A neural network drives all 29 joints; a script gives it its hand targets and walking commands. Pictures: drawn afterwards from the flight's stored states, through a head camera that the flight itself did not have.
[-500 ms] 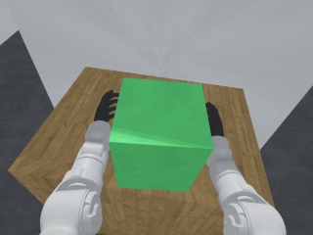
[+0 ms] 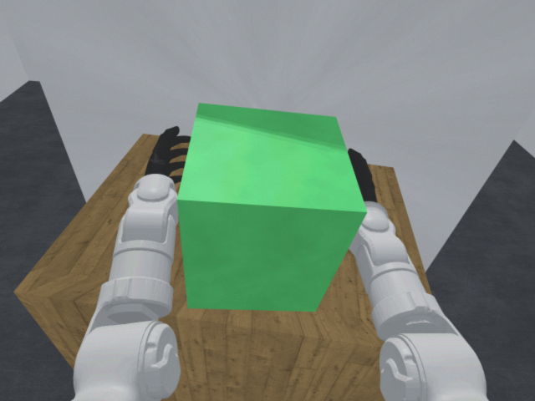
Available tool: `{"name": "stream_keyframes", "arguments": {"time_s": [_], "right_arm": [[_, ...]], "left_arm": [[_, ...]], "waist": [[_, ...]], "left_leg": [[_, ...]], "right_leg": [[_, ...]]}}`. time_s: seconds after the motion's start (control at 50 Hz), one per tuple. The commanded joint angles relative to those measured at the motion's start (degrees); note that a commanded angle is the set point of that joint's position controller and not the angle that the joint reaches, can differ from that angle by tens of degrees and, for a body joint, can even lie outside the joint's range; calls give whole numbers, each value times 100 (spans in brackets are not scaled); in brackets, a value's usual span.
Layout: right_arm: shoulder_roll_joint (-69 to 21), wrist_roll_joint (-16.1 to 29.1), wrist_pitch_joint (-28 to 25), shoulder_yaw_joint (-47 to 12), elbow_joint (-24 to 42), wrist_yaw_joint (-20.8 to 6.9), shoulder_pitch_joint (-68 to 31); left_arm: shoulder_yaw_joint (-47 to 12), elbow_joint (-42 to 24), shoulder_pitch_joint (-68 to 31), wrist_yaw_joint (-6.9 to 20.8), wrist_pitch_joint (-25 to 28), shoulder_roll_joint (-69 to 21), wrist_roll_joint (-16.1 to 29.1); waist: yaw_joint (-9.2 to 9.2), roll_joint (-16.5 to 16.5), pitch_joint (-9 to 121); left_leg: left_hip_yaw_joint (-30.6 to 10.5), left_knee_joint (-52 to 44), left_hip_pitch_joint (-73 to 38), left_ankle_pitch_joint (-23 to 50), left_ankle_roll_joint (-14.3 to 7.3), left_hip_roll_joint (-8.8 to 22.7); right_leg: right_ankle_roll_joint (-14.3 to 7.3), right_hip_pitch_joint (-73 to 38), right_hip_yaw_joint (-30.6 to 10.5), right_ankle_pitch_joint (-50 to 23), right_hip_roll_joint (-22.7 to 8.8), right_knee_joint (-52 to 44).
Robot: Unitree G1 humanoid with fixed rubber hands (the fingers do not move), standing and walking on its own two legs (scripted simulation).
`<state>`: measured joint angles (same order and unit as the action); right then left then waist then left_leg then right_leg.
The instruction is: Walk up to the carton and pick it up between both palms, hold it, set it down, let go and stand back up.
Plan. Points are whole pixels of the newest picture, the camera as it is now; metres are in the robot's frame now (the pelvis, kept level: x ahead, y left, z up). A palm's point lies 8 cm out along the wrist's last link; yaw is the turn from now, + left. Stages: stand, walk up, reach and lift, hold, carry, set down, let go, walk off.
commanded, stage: reach and lift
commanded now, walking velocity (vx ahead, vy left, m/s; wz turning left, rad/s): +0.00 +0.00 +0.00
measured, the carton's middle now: (260, 213) +0.39 +0.00 +0.12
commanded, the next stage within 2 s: hold in 1.54 s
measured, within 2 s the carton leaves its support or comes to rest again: neither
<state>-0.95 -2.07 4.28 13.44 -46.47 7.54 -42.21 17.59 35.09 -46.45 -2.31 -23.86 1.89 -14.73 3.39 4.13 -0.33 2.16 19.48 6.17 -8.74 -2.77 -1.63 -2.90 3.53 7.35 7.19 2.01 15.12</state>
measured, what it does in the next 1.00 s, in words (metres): stands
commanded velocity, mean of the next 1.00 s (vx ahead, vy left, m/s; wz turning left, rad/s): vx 0.00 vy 0.00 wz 0.00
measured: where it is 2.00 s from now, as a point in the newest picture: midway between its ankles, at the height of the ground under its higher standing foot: outside the picture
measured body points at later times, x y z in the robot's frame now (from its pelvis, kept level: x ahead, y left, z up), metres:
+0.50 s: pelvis -0.01 +0.00 +0.00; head -0.04 +0.03 +0.45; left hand +0.41 +0.14 +0.19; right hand +0.39 -0.16 +0.18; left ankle +0.03 +0.08 -0.75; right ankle +0.02 -0.08 -0.75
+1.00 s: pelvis -0.01 +0.00 +0.00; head -0.05 +0.02 +0.45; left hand +0.40 +0.14 +0.21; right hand +0.39 -0.16 +0.20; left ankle +0.03 +0.08 -0.75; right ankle +0.02 -0.08 -0.75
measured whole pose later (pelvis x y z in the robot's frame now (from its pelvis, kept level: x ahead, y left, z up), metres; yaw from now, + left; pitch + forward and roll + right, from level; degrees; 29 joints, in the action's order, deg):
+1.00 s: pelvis -0.01 +0.00 +0.00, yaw +0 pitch -6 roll -1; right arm 3.9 10.2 18.5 5.8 -38.9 8.9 -46.5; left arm 16.1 20.3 -46.2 -3.9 -41.0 1.8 -14.1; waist 5.4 2.2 -0.4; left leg 2.6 20.8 6.4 -8.8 -3.0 -1.4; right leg -2.8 3.9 7.0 7.1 2.1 16.6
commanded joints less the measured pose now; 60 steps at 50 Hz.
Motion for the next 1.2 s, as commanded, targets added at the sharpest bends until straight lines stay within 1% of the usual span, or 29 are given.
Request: {"name": "stream_keyframes", "arguments": {"time_s": [0.0,0.04,0.08,0.12,0.18,0.2,0.22,0.26,0.28,0.3,0.36,0.4,0.46,0.48,0.54,0.62,0.64,0.66,0.74,0.78,0.82,0.84,0.9,0.94,0.98,1.02,1.06,1.14,1.18], "right_arm": [[-2669,-91,-374,-1018,1202,-623,-5112],[-2591,-112,-307,-856,1069,-668,-5358],[-2536,-113,-268,-799,992,-692,-5248],[-2642,36,-326,-954,1414,-726,-5607],[-2740,163,-296,-1132,1575,-737,-5944],[-2693,198,-247,-1210,1609,-739,-5989],[-2704,292,-200,-1325,1649,-729,-5860],[-2690,375,-79,-1367,1599,-738,-5835],[-2687,471,-28,-1524,1769,-710,-5705],[-2683,580,37,-1562,1805,-676,-5805],[-2780,775,246,-1742,1804,-661,-5860],[-2719,823,402,-1779,1631,-621,-5686],[-2817,1121,486,-1988,1824,-535,-5536],[-2860,1244,491,-2160,2141,-504,-5555],[-2847,1510,598,-2456,2519,-439,-5580],[-2880,1585,802,-2626,2603,-347,-5391],[-2893,1589,839,-2610,2533,-350,-5331],[-2905,1571,912,-2551,2340,-346,-5272],[-2966,1539,978,-2421,2437,-384,-5544],[-3077,1635,987,-2566,2595,-366,-5547],[-2993,1568,1021,-2429,2541,-358,-5711],[-2958,1554,1008,-2372,2567,-371,-5752],[-3040,1610,995,-2449,2673,-396,-5814],[-3018,1637,1039,-2509,2595,-371,-5754],[-2887,1620,1103,-2431,2390,-381,-5628],[-2925,1683,1113,-2519,2462,-387,-5702],[-3042,1729,1087,-2582,2676,-392,-5915],[-2991,1837,1161,-2717,2686,-327,-5750],[-2924,1807,1243,-2610,2474,-290,-5640]], "left_arm": [[-1726,-515,-4056,977,-68,-3278,336],[-1554,-197,-3995,1000,-237,-3242,277],[-1488,-266,-3829,969,-263,-3228,282],[-1834,-702,-4207,879,-248,-3380,510],[-2127,-779,-4529,753,-249,-3488,723],[-2104,-590,-4354,716,-292,-3529,676],[-2221,-912,-4323,670,-321,-3559,713],[-2342,-967,-4376,634,-419,-3639,791],[-2324,-1003,-4099,624,-481,-3660,791],[-2370,-1242,-4315,611,-510,-3629,881],[-2347,-1266,-4360,561,-654,-3646,854],[-1976,-1061,-4041,635,-812,-3425,636],[-2137,-1601,-3993,689,-928,-3459,708],[-2283,-1824,-3950,679,-944,-3525,779],[-2767,-2357,-4045,601,-1033,-3650,949],[-2658,-2486,-3966,659,-1128,-3423,874],[-2547,-2463,-3883,681,-1170,-3428,821],[-2550,-2467,-3959,703,-1214,-3378,809],[-2427,-2350,-4080,746,-1350,-3371,777],[-2548,-2475,-4091,751,-1329,-3406,867],[-2510,-2378,-4288,734,-1342,-3450,861],[-2482,-2260,-4234,737,-1345,-3498,881],[-2643,-2378,-4319,714,-1300,-3528,947],[-2668,-2343,-4322,698,-1302,-3587,963],[-2508,-2248,-4201,712,-1361,-3427,834],[-2511,-2377,-4272,691,-1344,-3525,930],[-2553,-2445,-4405,659,-1320,-3600,981],[-2601,-2569,-4320,666,-1365,-3434,993],[-2526,-2415,-4284,705,-1438,-3334,918]], "waist": [[130,-584,2403],[99,-487,2174],[127,-565,2187],[134,-650,2888],[144,-805,3327],[127,-792,3231],[141,-745,3418],[228,-739,3293],[200,-730,3318],[212,-689,3443],[162,-674,3156],[45,-412,2676],[133,-487,2980],[161,-567,3270],[303,-865,3511],[274,-512,2940],[236,-529,2767],[293,-597,2553],[195,-445,2560],[201,-496,2848],[243,-583,2753],[258,-502,2741],[232,-542,3099],[296,-606,3113],[249,-655,2880],[198,-420,2980],[150,-508,3266],[190,-527,3173],[239,-546,3028]], "left_leg": [[-144,-331,-742,338,372,207],[-143,-448,-565,-143,319,218],[-122,-487,-538,-144,322,234],[-137,-310,-867,355,387,225],[-209,-89,-1131,803,478,241],[-204,-96,-1114,807,448,252],[-235,-59,-1308,1019,452,287],[-328,-10,-1257,1012,498,323],[-306,40,-1327,1242,470,279],[-340,83,-1314,1343,478,294],[-370,8,-1065,1081,483,274],[-242,-150,-763,594,293,210],[-276,-69,-889,1054,274,163],[-320,27,-1058,1407,305,142],[-450,305,-1513,2106,533,158],[-353,75,-967,1360,327,124],[-379,-11,-847,1193,295,128],[-352,-79,-737,955,284,125],[-329,-230,-541,501,181,156],[-290,-99,-675,851,206,84],[-340,-155,-677,503,243,119],[-343,-140,-704,481,240,149],[-358,-75,-793,845,236,137],[-364,12,-1013,1070,296,146],[-359,-33,-978,808,305,147],[-372,-48,-1005,1011,290,164],[-342,9,-959,1055,280,137],[-342,59,-935,1305,287,95],[-316,18,-931,1024,281,104]], "right_leg": [[325,-509,-156,-182,-206,-111],[361,-583,-148,142,-227,-155],[322,-554,-124,135,-239,-125],[354,-449,-98,-198,-191,-59],[350,-354,-117,-341,-138,-39],[327,-317,-149,-296,-139,-68],[343,-287,-167,-484,-116,-43],[341,-215,-156,-481,-114,-54],[343,-263,-192,-740,-108,-34],[370,-369,-209,-898,-85,6],[379,-436,-315,-749,-119,4],[479,-605,-325,-513,-135,-40],[464,-947,-317,-1116,-84,112],[487,-988,-372,-1463,-86,125],[455,-818,-416,-1734,-7,148],[554,-837,-388,-1413,-23,120],[521,-792,-428,-1329,-71,110],[490,-789,-435,-1122,-91,79],[516,-793,-443,-740,-112,24],[535,-941,-447,-1197,-94,141],[479,-766,-426,-661,-77,56],[487,-669,-378,-567,-60,39],[484,-669,-416,-956,-62,82],[465,-587,-384,-1033,-1,105],[438,-601,-395,-752,-16,36],[456,-559,-387,-919,34,55],[473,-745,-407,-1003,16,109],[515,-863,-462,-1472,34,184],[514,-817,-464,-1218,21,115]]}}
